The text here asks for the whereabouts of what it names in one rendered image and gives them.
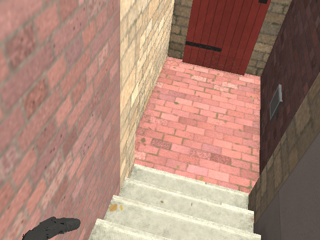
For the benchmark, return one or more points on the left robot hand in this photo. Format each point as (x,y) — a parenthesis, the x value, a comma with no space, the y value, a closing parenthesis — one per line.
(51,227)

